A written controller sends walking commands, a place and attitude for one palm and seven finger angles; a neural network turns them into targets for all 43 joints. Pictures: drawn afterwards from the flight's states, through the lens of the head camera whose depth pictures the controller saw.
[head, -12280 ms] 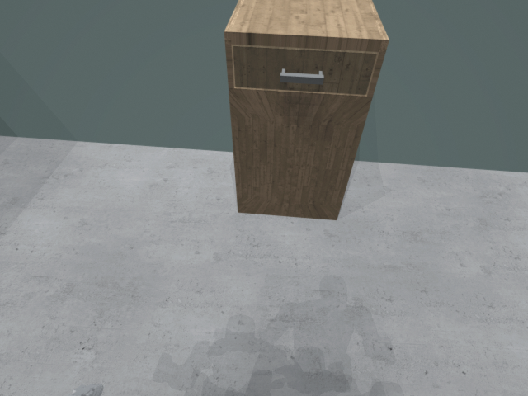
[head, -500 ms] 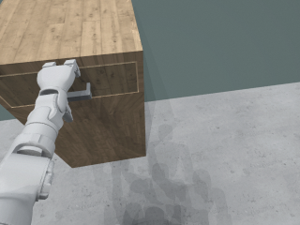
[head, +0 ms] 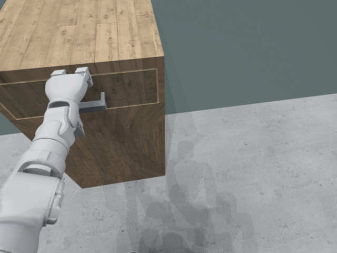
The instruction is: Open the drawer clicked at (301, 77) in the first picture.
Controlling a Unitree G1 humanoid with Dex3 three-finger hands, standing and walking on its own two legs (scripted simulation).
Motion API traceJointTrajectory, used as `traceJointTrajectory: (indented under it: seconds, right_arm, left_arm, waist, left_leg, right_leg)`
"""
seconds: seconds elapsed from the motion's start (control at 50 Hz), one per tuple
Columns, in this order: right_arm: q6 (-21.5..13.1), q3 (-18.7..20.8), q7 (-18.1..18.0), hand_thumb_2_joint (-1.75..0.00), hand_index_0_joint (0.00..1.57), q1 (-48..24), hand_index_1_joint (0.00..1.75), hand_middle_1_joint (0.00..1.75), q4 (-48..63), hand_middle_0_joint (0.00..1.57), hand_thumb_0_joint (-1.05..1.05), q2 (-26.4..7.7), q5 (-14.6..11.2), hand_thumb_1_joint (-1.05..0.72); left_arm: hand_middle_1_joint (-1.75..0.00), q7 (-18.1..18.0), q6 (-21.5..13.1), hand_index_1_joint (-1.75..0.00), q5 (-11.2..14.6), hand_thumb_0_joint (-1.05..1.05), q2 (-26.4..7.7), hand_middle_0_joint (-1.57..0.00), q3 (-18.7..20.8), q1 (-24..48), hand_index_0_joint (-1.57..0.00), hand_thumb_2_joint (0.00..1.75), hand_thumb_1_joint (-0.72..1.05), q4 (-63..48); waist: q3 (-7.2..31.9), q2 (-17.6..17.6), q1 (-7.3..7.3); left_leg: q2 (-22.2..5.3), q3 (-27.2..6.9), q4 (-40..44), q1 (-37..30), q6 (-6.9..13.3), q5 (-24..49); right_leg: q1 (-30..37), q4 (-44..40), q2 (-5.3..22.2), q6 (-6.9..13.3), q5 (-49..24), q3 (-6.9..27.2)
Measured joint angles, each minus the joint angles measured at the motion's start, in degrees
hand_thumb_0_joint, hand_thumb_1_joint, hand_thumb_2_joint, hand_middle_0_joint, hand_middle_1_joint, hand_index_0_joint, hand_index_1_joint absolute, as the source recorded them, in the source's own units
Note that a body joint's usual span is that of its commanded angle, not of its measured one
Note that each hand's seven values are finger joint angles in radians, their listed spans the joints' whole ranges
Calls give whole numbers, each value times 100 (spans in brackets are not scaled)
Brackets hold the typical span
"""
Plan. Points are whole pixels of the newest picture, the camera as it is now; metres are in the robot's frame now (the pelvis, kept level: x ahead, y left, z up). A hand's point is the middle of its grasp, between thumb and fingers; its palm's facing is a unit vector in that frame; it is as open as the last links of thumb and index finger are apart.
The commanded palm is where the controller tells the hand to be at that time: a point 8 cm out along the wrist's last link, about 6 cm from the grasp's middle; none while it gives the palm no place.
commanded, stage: move the hooked fingers above the handle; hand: left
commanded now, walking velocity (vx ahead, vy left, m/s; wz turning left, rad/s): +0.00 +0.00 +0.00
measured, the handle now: (81, 102) +0.53 +0.23 +0.01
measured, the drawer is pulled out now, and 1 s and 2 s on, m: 0.00 0.00 0.00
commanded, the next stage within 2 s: lower the fingers behind the handle in 0.06 s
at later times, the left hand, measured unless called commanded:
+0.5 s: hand (79, 110) +0.47 +0.22 +0.05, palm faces -0.05 -0.03 -1.00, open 13.9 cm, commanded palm +0.46 +0.21 +0.10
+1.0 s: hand (83, 118) +0.47 +0.22 +0.01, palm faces -0.05 -0.03 -1.00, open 13.9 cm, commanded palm +0.46 +0.22 +0.07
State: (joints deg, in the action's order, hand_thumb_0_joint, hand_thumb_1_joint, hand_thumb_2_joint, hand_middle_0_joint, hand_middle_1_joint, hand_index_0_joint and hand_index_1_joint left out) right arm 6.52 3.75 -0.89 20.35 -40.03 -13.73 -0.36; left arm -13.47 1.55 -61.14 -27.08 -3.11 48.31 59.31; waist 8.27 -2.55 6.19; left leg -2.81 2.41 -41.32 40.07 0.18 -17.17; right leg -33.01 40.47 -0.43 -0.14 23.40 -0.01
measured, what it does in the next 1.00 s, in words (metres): stands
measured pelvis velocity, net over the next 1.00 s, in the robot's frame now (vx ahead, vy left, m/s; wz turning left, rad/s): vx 0.00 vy -0.01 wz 0.00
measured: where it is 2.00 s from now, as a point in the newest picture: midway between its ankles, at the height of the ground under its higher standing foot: outside the picture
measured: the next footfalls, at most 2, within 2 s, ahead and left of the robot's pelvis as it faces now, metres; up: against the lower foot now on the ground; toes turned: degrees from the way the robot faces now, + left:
none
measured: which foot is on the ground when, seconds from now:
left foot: down 0.00-1.00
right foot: down 0.00-1.00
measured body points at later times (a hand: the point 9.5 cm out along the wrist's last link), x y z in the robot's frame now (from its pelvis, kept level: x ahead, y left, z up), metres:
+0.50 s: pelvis +0.01 -0.01 +0.00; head +0.08 -0.02 +0.44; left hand +0.47 +0.21 +0.10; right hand +0.03 -0.29 -0.13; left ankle +0.02 +0.12 -0.71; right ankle -0.05 -0.13 -0.71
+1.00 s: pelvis +0.00 -0.01 -0.01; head +0.08 -0.01 +0.43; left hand +0.47 +0.21 +0.07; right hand +0.01 -0.28 -0.14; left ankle +0.02 +0.12 -0.71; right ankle -0.05 -0.13 -0.71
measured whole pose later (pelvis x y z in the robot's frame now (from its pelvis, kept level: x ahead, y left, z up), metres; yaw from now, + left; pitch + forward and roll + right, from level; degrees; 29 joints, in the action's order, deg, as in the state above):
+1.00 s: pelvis +0.00 -0.01 -0.01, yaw +0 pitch +18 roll -1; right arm 6.6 4.5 -0.6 20.2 -41.8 -13.7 0.4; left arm -19.1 -0.1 -62.6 -25.5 -1.1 43.4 60.8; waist 9.7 -2.8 6.6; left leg -3.4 1.8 -45.7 44.8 -0.3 -19.2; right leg -37.6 44.7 -1.0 0.3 25.6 -0.4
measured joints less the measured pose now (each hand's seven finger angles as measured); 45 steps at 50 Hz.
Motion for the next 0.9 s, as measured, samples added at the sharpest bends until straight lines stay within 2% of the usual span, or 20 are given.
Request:
traceJointTrajectory:
  seconds: [0.16, 0.24, 0.36, 0.52, 0.7, 0.9]
  right_arm:
    - [52, 53, 35, -90, 21, 17, 30, 30, -48, 20, 0, -46, 13, -90]
    - [81, 27, 20, -90, 21, -25, 30, 30, -58, 20, 0, -65, -9, -90]
    - [76, 32, -8, -90, 21, -42, 30, 30, -18, 20, 0, -71, -7, -90]
    - [22, 88, -11, -90, 21, -29, 30, 30, -57, 20, 0, -71, 23, -90]
    - [16, 103, 24, -90, 21, -45, 30, 30, -143, 20, 0, -66, 53, -91]
    - [18, 110, 47, -90, 21, 4, 30, 30, -151, 20, 0, -17, 86, -90]
  left_arm:
    - [-120, -4, 47, -120, 56, 0, 88, -32, -52, -131, -32, 30, -49, -228]
    - [-120, 32, 108, -120, 67, 0, 112, -32, -70, -147, -32, 30, -49, -144]
    - [-120, 51, -56, -120, 57, 0, 76, -32, 24, -320, -32, 30, -49, -181]
    - [-120, -144, -240, -120, -11, 0, 32, -32, 68, -426, -32, 30, -49, -218]
    - [-120, -300, -129, -120, -40, 0, 95, -32, 66, -364, -32, 30, -49, -19]
    - [-120, -463, -162, -120, -116, 0, 169, -32, 167, -483, -32, 30, -49, 3]
  waist:
    - [39, -9, -67]
    - [13, -12, -51]
    - [6, -17, -50]
    - [23, -3, -63]
    - [75, -12, -16]
    - [149, -27, 5]
  left_leg:
    - [-3, -21, 26, -94, -23, -22]
    - [-2, -31, 59, -160, -35, -19]
    - [-19, -28, 72, -164, -58, -19]
    - [-30, -82, -67, 37, -85, -68]
    - [-37, -102, -221, 234, -83, -133]
    - [-57, -57, -361, 385, -62, -196]
  right_leg:
    - [103, -34, -7, 22, 24, -20]
    - [165, -52, -9, 35, 32, -30]
    - [152, -38, -25, 55, 44, -24]
    - [-30, 101, -41, 82, 112, -72]
    - [-212, 238, -47, 80, 174, -85]
    - [-376, 365, -59, 58, 211, -33]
